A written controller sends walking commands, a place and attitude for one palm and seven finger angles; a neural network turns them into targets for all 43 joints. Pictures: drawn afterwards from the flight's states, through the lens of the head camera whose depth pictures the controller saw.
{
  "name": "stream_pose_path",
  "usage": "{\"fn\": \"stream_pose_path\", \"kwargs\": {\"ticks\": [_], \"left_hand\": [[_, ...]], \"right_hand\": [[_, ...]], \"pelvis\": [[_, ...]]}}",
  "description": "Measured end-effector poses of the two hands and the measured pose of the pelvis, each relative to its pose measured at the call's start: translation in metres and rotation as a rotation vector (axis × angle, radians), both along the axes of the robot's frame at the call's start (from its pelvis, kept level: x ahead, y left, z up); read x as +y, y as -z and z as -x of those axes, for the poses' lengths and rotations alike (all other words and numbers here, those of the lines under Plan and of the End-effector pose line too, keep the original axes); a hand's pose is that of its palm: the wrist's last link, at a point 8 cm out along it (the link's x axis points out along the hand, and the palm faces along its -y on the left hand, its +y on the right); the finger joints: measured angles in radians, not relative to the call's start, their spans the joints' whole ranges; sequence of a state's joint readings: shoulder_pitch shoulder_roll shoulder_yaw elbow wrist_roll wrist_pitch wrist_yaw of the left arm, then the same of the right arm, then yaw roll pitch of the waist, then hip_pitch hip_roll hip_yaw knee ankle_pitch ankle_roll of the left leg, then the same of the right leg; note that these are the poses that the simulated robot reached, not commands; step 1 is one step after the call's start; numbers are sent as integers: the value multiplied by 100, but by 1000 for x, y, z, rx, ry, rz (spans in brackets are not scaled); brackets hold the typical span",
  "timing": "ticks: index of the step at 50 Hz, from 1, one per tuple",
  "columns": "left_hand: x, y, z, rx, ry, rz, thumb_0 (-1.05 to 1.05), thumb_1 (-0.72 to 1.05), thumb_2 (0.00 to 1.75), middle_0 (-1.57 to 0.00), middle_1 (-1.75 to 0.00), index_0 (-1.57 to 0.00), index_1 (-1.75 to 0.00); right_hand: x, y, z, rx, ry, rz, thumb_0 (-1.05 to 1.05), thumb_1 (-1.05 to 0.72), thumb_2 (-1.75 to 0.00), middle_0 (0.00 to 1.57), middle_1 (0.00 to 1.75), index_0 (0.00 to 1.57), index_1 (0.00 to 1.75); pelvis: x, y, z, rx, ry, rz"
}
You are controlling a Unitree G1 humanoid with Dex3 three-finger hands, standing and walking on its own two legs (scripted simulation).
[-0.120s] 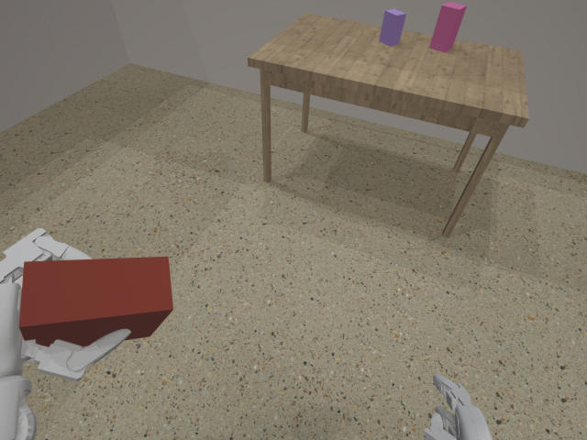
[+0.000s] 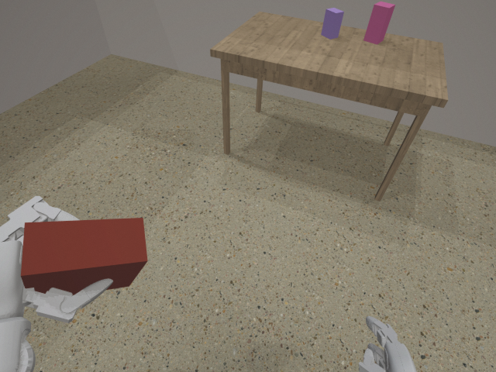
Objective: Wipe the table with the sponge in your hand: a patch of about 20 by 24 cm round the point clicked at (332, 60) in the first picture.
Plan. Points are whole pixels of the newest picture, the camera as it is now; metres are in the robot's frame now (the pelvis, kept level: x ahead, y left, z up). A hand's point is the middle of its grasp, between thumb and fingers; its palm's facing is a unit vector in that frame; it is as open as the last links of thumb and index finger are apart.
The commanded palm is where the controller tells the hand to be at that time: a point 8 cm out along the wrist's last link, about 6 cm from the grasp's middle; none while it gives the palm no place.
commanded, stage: stand and wait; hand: left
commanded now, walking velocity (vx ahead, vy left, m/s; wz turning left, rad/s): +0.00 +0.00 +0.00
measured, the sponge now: (103, 258) +0.22 +0.21 +0.13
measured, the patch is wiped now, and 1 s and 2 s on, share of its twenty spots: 0.00 0.00 0.00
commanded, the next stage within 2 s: look at it before walking up in 0.14 s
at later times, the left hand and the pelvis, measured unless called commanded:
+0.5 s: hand (58, 263) +0.20 +0.25 +0.15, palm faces +0.41 -0.83 -0.37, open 9.7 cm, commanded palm +0.15 +0.29 +0.18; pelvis -0.01 +0.00 +0.00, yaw +1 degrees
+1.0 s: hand (63, 212) +0.26 +0.26 +0.17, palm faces +0.48 -0.77 -0.42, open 9.7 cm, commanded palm +0.20 +0.30 +0.18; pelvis +0.08 +0.00 +0.00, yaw +9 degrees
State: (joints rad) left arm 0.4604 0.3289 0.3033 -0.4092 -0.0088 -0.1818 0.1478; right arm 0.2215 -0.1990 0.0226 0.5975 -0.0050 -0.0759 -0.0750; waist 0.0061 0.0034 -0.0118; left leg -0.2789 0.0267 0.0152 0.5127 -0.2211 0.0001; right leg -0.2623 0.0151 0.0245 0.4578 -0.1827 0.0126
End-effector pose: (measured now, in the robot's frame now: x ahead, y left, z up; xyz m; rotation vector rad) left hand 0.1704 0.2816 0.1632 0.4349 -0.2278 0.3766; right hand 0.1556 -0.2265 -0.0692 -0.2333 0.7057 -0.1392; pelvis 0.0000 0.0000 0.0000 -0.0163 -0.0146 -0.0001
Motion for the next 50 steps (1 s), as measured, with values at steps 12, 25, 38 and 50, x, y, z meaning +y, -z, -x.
{"fn": "stream_pose_path", "kwargs": {"ticks": [12, 25, 38, 50], "left_hand": [[1, -5, 3, -11, 10, -18, 0, -46, 97, -80, -132, -79, -132], [3, -3, 8, -16, -4, -17, 0, -46, 97, -80, -132, -79, -132], [29, -7, 8, -107, -88, -60, 0, -46, 97, -80, -132, -79, -132], [15, -22, -50, -33, -84, -88, 0, -46, 98, -80, -132, -79, -132]], "right_hand": [[3, 2, 9, 15, 4, -5, 1, -91, -90, 21, 30, 20, 30], [2, 7, 14, 25, 2, -1, 1, -91, -90, 21, 30, 20, 30], [8, 30, -10, 99, -28, 38, 1, -91, -90, 21, 30, 20, 30], [43, 25, -72, 130, -130, -79, 1, -91, -90, 21, 30, 20, 30]], "pelvis": [[2, 0, 4, -3, -1, -1], [3, 2, 5, -5, -19, -1], [15, 19, -27, -8, -100, -18], [1, -1, -83, 26, -152, 19]]}}
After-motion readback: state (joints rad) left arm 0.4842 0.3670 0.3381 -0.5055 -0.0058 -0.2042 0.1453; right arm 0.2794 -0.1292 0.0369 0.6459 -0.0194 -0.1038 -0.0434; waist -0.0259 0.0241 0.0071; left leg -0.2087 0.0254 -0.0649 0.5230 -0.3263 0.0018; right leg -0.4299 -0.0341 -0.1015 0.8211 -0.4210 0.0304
